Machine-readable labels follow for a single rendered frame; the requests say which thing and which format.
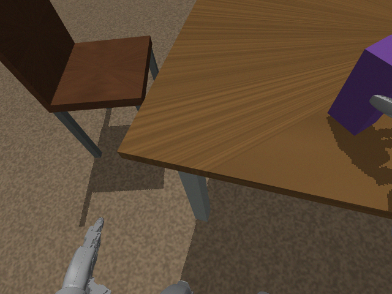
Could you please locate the left robot hand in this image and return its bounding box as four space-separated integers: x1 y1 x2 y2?
62 217 111 294

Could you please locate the chair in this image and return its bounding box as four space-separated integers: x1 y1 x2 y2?
0 0 159 158

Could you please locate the right robot hand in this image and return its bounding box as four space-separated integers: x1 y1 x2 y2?
369 95 392 118

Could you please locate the carton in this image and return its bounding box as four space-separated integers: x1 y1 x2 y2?
328 35 392 136

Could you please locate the table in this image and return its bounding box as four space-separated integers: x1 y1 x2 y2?
117 0 392 222

